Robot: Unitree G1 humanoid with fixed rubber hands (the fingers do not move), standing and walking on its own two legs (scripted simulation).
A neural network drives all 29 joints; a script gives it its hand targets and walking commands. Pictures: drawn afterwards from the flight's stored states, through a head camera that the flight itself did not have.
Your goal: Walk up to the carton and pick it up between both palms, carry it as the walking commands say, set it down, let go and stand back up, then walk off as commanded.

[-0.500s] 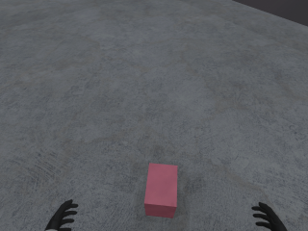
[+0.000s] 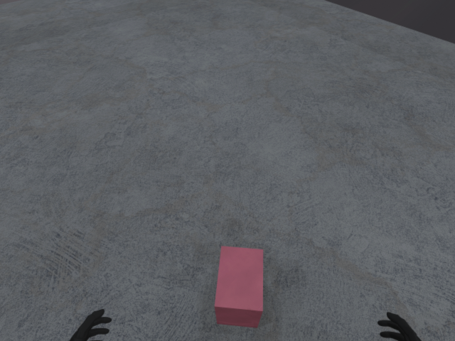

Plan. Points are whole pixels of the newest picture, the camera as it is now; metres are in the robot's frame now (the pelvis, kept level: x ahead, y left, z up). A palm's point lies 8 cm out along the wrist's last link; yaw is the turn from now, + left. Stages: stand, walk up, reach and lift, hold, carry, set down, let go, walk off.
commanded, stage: stand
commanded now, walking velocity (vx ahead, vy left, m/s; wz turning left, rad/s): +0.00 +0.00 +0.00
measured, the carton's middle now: (239, 287) +0.41 -0.01 -0.65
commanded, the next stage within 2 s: walk off in 1.08 s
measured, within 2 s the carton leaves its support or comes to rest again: neither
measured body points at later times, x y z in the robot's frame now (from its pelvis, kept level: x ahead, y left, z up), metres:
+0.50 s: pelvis -0.02 +0.00 +0.01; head -0.02 +0.00 +0.45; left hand +0.08 +0.31 -0.11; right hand +0.09 -0.31 -0.10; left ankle -0.02 +0.10 -0.74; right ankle -0.06 -0.11 -0.74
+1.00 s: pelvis -0.03 +0.00 +0.01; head -0.03 +0.00 +0.46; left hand +0.07 +0.31 -0.11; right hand +0.08 -0.31 -0.11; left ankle -0.02 +0.10 -0.74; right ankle -0.06 -0.11 -0.74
